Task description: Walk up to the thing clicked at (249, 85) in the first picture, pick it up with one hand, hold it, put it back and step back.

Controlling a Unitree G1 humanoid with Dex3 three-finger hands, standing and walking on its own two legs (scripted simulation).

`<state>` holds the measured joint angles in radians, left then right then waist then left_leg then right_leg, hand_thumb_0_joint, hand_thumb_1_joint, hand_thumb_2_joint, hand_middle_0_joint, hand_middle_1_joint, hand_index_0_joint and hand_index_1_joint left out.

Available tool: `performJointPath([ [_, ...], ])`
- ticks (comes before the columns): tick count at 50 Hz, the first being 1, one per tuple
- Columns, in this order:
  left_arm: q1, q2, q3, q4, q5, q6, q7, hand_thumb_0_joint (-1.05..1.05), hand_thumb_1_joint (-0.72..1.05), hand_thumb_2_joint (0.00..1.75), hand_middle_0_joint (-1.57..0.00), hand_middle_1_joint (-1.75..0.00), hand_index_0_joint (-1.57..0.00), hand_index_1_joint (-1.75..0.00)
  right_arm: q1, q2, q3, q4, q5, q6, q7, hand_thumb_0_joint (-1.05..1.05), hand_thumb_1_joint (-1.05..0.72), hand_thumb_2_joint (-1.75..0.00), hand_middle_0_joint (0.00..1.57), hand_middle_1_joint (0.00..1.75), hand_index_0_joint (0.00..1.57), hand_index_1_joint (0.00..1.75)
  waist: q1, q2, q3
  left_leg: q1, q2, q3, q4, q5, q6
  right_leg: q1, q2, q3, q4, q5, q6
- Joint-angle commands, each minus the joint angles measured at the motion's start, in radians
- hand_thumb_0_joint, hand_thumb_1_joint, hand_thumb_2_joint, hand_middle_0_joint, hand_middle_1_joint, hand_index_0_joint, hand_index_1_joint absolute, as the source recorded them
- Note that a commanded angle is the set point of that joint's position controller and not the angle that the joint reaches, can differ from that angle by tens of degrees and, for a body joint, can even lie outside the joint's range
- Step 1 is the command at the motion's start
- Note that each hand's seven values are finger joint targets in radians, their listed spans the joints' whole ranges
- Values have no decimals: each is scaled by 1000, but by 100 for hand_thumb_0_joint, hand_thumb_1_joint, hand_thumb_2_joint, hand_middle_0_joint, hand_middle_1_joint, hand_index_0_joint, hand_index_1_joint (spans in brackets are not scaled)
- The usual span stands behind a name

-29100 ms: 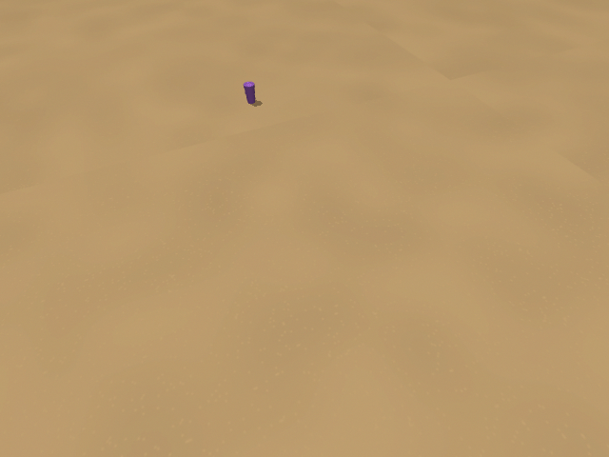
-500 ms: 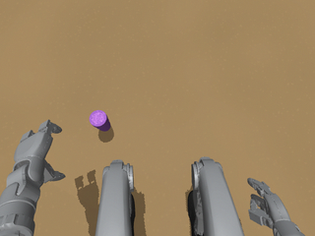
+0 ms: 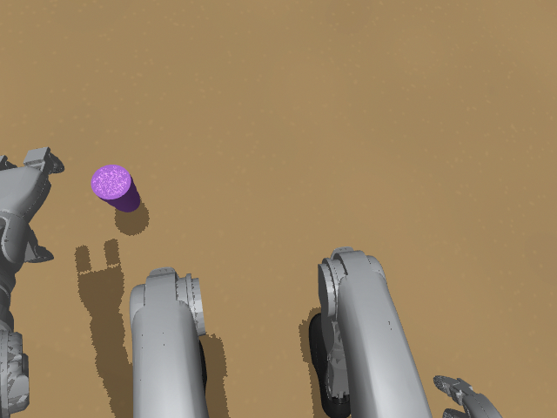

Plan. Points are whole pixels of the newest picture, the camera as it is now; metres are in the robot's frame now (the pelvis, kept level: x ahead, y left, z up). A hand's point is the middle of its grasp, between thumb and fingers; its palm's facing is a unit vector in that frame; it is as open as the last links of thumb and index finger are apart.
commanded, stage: rise first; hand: left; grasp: from above
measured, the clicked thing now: (120, 192) +0.52 +0.27 -0.31
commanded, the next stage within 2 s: approach in 0.64 s
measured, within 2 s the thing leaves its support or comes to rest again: neither
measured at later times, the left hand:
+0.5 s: hand (52, 202) +0.46 +0.33 -0.18, palm faces -0.44 -0.05 -0.90, open 14.0 cm
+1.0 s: hand (88, 182) +0.50 +0.29 -0.20, palm faces -0.41 -0.04 -0.91, open 14.0 cm
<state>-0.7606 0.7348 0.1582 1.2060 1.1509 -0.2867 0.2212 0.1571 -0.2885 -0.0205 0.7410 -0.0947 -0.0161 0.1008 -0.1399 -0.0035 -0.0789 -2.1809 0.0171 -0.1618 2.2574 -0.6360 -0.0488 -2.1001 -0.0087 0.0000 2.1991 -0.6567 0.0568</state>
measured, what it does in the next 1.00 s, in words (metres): stands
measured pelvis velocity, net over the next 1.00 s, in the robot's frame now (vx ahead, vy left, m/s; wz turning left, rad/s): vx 0.02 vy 0.01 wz -0.04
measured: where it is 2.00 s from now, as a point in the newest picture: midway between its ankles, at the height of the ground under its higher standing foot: (263, 395)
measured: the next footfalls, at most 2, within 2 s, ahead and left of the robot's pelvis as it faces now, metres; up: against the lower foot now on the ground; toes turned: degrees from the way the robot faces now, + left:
none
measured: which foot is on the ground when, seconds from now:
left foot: down 0.00-1.00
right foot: down 0.00-1.00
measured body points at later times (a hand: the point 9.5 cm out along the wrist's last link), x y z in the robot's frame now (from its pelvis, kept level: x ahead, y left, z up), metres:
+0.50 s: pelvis +0.01 +0.01 -0.02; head +0.24 +0.08 +0.36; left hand +0.47 +0.33 -0.12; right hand +0.08 -0.27 -0.13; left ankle +0.09 +0.14 -0.34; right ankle +0.11 -0.14 -0.34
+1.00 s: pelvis +0.02 +0.01 -0.04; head +0.26 +0.08 +0.34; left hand +0.51 +0.29 -0.14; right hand +0.06 -0.27 -0.13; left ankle +0.09 +0.14 -0.34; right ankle +0.11 -0.15 -0.34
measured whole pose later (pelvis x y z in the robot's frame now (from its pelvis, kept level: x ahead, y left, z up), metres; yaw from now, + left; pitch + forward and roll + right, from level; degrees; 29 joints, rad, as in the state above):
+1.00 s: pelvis +0.02 +0.01 -0.04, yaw -2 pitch +35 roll -9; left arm -1.02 0.77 0.07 1.46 1.31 -0.25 0.40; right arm 0.15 -0.27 0.04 0.76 -0.16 -0.04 0.14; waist -0.24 -0.02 -0.05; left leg -2.32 0.01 -0.18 2.38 -0.68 -0.04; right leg -2.22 0.00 0.00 2.30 -0.70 0.07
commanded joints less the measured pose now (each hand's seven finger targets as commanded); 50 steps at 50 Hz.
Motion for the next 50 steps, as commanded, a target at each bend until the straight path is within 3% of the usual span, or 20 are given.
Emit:
performJointPath([
  [1,-315,324,47,-118,31,-1,69,0,-52,100,-8,-97,-8,-97,153,-216,-68,-40,-7,-7,-8,0,-90,-90,20,30,20,30,3,225,-646,497,-25,129,-247,42,70,237,24,-126,-229,81,-87],
  [7,-361,326,30,-61,86,-3,100,0,-52,98,-8,-99,-8,-98,150,-219,-64,-27,-21,2,-3,0,-91,-90,20,30,20,30,-13,261,-624,495,-23,121,-229,29,67,177,23,-134,-199,79,-88],
  [13,-394,333,23,-39,124,-9,123,0,-52,98,-8,-100,-8,-99,164,-220,-58,-14,-33,7,4,0,-91,-90,20,30,20,30,-30,270,-654,507,-22,121,-191,107,68,185,23,-137,-171,147,-82],
  [19,-419,309,8,17,132,-9,142,0,-53,98,-6,-102,-7,-101,168,-219,-55,-10,-39,8,12,0,-91,-90,20,30,20,30,-49,271,-618,487,-19,102,-191,84,66,133,22,-147,-147,132,-81],
  [24,-447,307,15,12,138,-3,164,0,-54,98,-6,-104,-7,-103,176,-221,-49,-8,-46,7,19,0,-91,-90,20,30,20,30,-51,308,-656,525,-17,97,-182,128,61,129,21,-150,-127,164,-78],
  [35,-452,348,42,51,137,4,182,0,-55,99,-6,-105,-6,-104,189,-223,-40,-3,-57,2,25,0,-91,-90,20,30,20,30,-62,277,-658,458,-22,118,-139,134,71,171,27,-142,-132,179,-77],
  [37,-450,344,40,67,132,5,185,0,-61,107,-7,-101,-4,-104,184,-221,-35,-4,-57,2,26,0,-92,-91,20,30,20,30,-66,280,-643,441,-22,119,-137,116,72,165,29,-143,-130,165,-76],
  [38,-461,341,38,76,133,6,188,0,-55,99,-6,-104,-7,-103,192,-228,-34,-3,-60,0,27,0,-91,-90,20,30,20,30,-78,279,-635,452,-21,114,-137,117,72,155,26,-147,-129,166,-75],
  [43,-551,252,-40,94,132,11,208,0,-52,96,-6,-107,-8,-105,203,-227,-25,10,-64,-14,28,0,-91,-90,20,30,20,30,-132,290,-609,434,-18,110,-121,97,73,125,32,-156,-130,162,-76],
  [45,-637,249,-57,68,140,13,218,0,-53,97,-6,-106,-8,-105,218,-235,-24,17,-66,-17,25,0,-91,-90,20,30,20,30,-156,311,-647,448,-15,108,-113,102,71,126,35,-158,-129,172,-75],
  [46,-645,245,-61,65,134,21,225,0,-53,96,-6,-107,-8,-105,224,-233,-24,18,-62,-22,24,0,-91,-90,20,30,20,30,-150,326,-643,460,-14,110,-117,108,69,123,33,-157,-127,177,-77],
  [47,-657,196,-91,74,136,32,227,0,-54,97,-6,-107,-8,-106,232,-232,-20,19,-68,-26,25,0,-91,-90,20,30,20,30,-170,341,-640,471,-13,111,-118,117,68,126,34,-161,-130,187,-75],
  [50,-711,237,-76,70,141,74,246,0,-52,95,-6,-108,-8,-106,244,-240,-19,14,-63,-25,20,0,-91,-90,20,30,20,30,-167,378,-686,503,-10,112,-135,127,65,139,33,-163,-131,201,-78],
])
